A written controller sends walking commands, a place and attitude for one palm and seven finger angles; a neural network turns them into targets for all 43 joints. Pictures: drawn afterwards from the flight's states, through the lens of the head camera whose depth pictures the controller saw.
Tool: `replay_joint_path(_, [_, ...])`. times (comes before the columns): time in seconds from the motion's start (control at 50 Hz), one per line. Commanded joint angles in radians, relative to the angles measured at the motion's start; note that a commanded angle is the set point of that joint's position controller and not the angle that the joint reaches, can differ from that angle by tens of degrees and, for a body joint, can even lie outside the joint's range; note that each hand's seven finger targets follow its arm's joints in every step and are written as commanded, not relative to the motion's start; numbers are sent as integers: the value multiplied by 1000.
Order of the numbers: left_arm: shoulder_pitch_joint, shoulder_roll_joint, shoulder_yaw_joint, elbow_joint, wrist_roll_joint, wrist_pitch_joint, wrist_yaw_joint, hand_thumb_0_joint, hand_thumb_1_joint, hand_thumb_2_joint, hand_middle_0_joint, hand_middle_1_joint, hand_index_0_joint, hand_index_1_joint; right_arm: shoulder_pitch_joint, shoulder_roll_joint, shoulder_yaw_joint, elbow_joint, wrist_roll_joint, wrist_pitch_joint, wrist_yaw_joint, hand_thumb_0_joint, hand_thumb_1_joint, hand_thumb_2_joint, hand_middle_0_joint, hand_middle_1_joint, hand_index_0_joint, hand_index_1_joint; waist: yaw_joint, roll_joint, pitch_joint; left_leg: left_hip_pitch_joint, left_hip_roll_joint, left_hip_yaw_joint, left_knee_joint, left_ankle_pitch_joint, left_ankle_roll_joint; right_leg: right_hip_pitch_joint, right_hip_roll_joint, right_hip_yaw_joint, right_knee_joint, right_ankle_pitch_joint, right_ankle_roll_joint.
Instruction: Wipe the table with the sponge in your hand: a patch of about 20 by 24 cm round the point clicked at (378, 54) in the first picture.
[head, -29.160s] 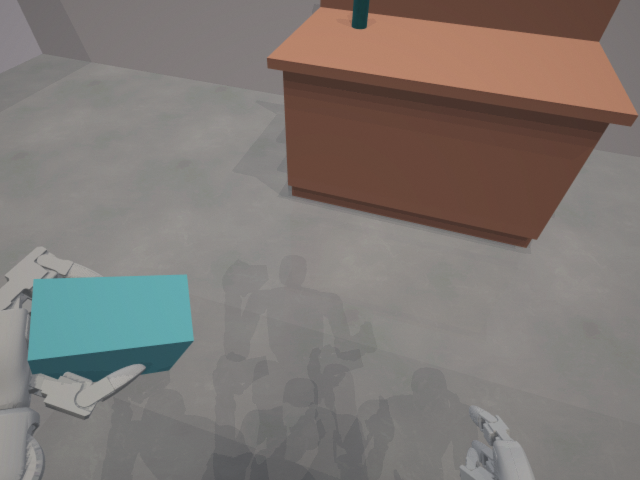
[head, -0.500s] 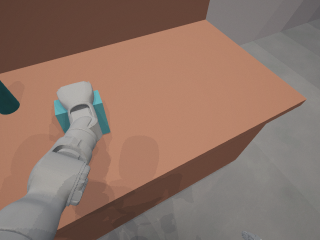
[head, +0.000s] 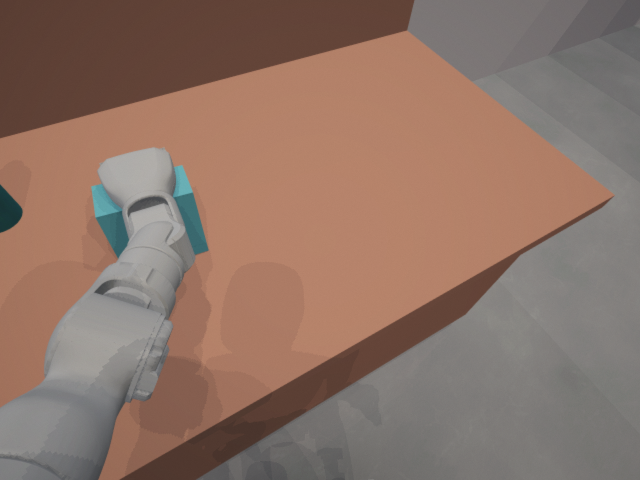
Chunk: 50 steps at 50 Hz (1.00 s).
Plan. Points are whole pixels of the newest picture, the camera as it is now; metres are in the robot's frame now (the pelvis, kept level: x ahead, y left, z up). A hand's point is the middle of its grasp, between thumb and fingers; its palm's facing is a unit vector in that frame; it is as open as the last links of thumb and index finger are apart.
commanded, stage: wipe back along the third lane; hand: left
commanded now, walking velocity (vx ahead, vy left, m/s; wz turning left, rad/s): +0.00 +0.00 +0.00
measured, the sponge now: (158, 230) +0.47 +0.22 -0.01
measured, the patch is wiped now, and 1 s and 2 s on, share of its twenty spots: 0.95 0.95 0.95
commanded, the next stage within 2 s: none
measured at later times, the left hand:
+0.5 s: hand (159, 234) +0.43 +0.19 +0.04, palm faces -0.05 -0.01 -1.00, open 10.6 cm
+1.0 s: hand (174, 261) +0.39 +0.17 +0.04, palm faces -0.05 -0.03 -1.00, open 10.6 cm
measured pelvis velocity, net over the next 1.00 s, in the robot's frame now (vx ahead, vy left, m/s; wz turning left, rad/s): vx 0.02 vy -0.02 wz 0.05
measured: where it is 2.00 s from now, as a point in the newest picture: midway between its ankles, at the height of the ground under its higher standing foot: outside the picture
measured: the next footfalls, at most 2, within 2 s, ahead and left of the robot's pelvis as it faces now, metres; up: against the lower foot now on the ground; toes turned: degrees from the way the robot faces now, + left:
none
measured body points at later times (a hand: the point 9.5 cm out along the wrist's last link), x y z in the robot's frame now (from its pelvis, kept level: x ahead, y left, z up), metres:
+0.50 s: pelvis +0.02 +0.00 +0.01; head +0.05 +0.00 +0.46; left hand +0.43 +0.19 +0.09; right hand +0.18 -0.23 -0.11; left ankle +0.00 +0.08 -0.71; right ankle +0.01 -0.13 -0.71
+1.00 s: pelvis +0.02 -0.02 +0.02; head +0.02 -0.03 +0.47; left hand +0.38 +0.17 +0.09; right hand +0.19 -0.25 -0.10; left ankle +0.00 +0.08 -0.71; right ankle +0.01 -0.13 -0.71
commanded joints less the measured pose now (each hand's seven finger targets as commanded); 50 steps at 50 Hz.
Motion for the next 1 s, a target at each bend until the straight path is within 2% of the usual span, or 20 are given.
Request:
replay_joint_path(0.0, [-206, 55, -21, -70, -12, 30, -12, 0, 100, 1300, -1200, -1600, -1200, -1600, -8, -159, -49, -94, 7, -13, -1, 0, -900, -900, 200, 300, 200, 300, 25, -43, -299, 264, 23, -41, -96, 260, -14, 191, 7, -39, -64, 252, -38])
replay_joint_path(0.04, [-171, 21, -34, -91, -27, 37, -10, 0, 100, 1300, -1200, -1600, -1200, -1600, -26, -153, -49, -99, 9, -8, 2, 0, -900, -900, 200, 300, 200, 300, 42, -12, -306, 293, 19, -40, -103, 282, -15, 202, 6, -40, -68, 255, -41])
replay_joint_path(0.1, [-163, -52, -85, -104, -34, 53, -16, 0, 100, 1300, -1200, -1600, -1200, -1600, -55, -146, -46, -102, 11, 2, 3, 0, -900, -900, 200, 300, 200, 300, 35, -45, -262, 315, 25, -48, -123, 271, -18, 187, 9, -51, -83, 228, -43])
replay_joint_path(0.14, [-139, -46, -70, -119, -38, 52, -12, 0, 100, 1300, -1200, -1600, -1200, -1600, -69, -145, -48, -102, 10, 8, 1, 0, -900, -900, 200, 300, 200, 300, 50, -32, -271, 339, 24, -50, -123, 307, -20, 202, 6, -52, -77, 249, -48])
replay_joint_path(0.18, [-119, -133, -126, -147, -41, 52, -16, 0, 100, 1300, -1200, -1600, -1200, -1600, -88, -133, -52, -108, 10, 15, 6, 0, -900, -900, 200, 300, 200, 300, 47, -36, -268, 372, 27, -49, -122, 331, -21, 194, 7, -54, -85, 263, -50])
replay_joint_path(0.22, [-85, -90, -77, -179, -54, 48, -14, 0, 100, 1300, -1200, -1600, -1200, -1600, -114, -135, -49, -116, 10, 25, 1, 0, -900, -900, 200, 300, 200, 300, 67, -64, -291, 365, 20, -43, -127, 347, -20, 254, 2, -45, -85, 311, -51])
replay_joint_path(0.3, [-61, -143, -130, -206, -43, 66, -13, 0, 100, 1300, -1200, -1600, -1200, -1600, -153, -127, -43, -126, 13, 49, -1, 0, -900, -900, 200, 300, 200, 300, 65, -75, -236, 375, 17, -38, -144, 333, -25, 258, -2, -49, -98, 314, -52])
replay_joint_path(0.34, [-44, -125, -111, -219, -47, 74, -9, 0, 100, 1300, -1200, -1600, -1200, -1600, -166, -128, -42, -128, 12, 57, -4, 0, -900, -900, 200, 300, 200, 300, 75, -91, -235, 380, 12, -38, -146, 344, -24, 284, -4, -47, -100, 334, -54])
replay_joint_path(0.44, [-15, -217, -187, -294, -46, 94, -18, 0, 100, 1300, -1200, -1600, -1200, -1600, -216, -113, -42, -146, 13, 80, 0, 0, -900, -900, 200, 300, 200, 300, 80, -43, -242, 428, 9, -39, -145, 389, -30, 290, -5, -50, -101, 363, -62])
replay_joint_path(0.48, [15, -189, -167, -290, -42, 105, -22, 0, 100, 1300, -1200, -1600, -1200, -1600, -229, -116, -40, -147, 14, 91, -1, 0, -900, -900, 200, 300, 200, 300, 86, -81, -235, 418, 5, -40, -151, 375, -31, 312, -8, -47, -107, 367, -63])
replay_joint_path(0.52, [-8, -202, -174, -318, -47, 108, -26, 0, 100, 1300, -1200, -1600, -1200, -1600, -249, -112, -39, -152, 16, 98, -8, 0, -900, -900, 200, 300, 200, 300, 82, -95, -241, 421, 3, -41, -156, 367, -29, 326, -9, -46, -110, 369, -62])
replay_joint_path(0.58, [30, -165, -153, -321, -42, 117, -29, 0, 100, 1300, -1200, -1600, -1200, -1600, -259, -115, -32, -154, 14, 106, -16, 0, -900, -900, 200, 300, 200, 300, 94, -96, -231, 411, -6, -33, -162, 347, -27, 357, -15, -35, -119, 385, -62])
replay_joint_path(0.64, [93, -187, -172, -359, -46, 119, -39, 0, 100, 1300, -1200, -1600, -1200, -1600, -274, -114, -32, -170, 15, 113, -14, 0, -900, -900, 200, 300, 200, 300, 109, -101, -235, 416, -10, -33, -165, 360, -26, 384, -15, -36, -119, 408, -65])
replay_joint_path(0.68, [102, -215, -205, -389, -44, 121, -48, 0, 100, 1300, -1200, -1600, -1200, -1600, -287, -111, -31, -177, 17, 116, -13, 0, -900, -900, 200, 300, 200, 300, 103, -95, -225, 423, -11, -28, -165, 359, -25, 382, -17, -33, -125, 417, -65])
replay_joint_path(0.72, [148, -178, -166, -414, -55, 123, -54, 0, 100, 1300, -1200, -1600, -1200, -1600, -300, -115, -31, -186, 21, 119, -13, 0, -900, -900, 200, 300, 200, 300, 119, -125, -236, 414, -14, -32, -172, 358, -24, 419, -19, -28, -127, 433, -65])
replay_joint_path(0.8, [166, -210, -218, -442, -47, 136, -63, 0, 100, 1300, -1200, -1600, -1200, -1600, -315, -113, -25, -193, 26, 121, -13, 0, -900, -900, 200, 300, 200, 300, 117, -110, -187, 419, -18, -30, -184, 322, -23, 401, -18, -28, -141, 387, -67])
replay_joint_path(0.86, [205, -182, -191, -469, -55, 137, -64, 0, 100, 1300, -1200, -1600, -1200, -1600, -325, -116, -24, -197, 28, 118, -15, 0, -900, -900, 200, 300, 200, 300, 130, -116, -195, 421, -22, -26, -189, 320, -21, 430, -21, -20, -144, 402, -68])
replay_joint_path(0.9, [215, -218, -234, -493, -50, 138, -71, 0, 100, 1300, -1200, -1600, -1200, -1600, -337, -114, -24, -204, 30, 118, -14, 0, -900, -900, 200, 300, 200, 300, 126, -120, -186, 425, -23, -25, -192, 314, -21, 423, -20, -18, -146, 391, -69])
replay_joint_path(0.94, [250, -187, -203, -501, -56, 138, -73, 0, 100, 1300, -1200, -1600, -1200, -1600, -346, -117, -25, -209, 33, 117, -13, 0, -900, -900, 200, 300, 200, 300, 138, -130, -168, 421, -25, -29, -197, 293, -21, 426, -19, -17, -154, 359, -69])
replay_joint_path(0.98, [268, -203, -221, -525, -61, 140, -75, 0, 100, 1300, -1200, -1600, -1200, -1600, -352, -113, -22, -216, 35, 114, -13, 0, -900, -900, 200, 300, 200, 300, 143, -129, -170, 424, -27, -25, -204, 284, -20, 435, -20, -13, -158, 356, -69])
